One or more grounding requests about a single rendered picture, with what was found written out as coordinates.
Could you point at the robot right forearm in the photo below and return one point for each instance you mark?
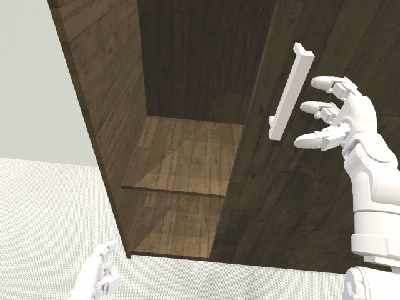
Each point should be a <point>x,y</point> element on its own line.
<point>373,169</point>

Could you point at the wardrobe door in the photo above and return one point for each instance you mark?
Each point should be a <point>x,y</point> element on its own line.
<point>377,267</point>
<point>289,207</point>

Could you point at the robot right upper arm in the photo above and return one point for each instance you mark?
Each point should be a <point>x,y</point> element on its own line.
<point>362,283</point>

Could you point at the robot right hand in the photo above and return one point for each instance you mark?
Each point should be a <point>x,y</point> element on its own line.
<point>357,114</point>

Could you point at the handle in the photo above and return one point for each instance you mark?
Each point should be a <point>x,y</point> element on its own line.
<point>294,84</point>

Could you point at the robot left forearm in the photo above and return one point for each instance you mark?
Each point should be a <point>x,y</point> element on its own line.
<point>82,293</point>

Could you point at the robot left hand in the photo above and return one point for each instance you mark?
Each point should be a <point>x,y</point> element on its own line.
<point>94,273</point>

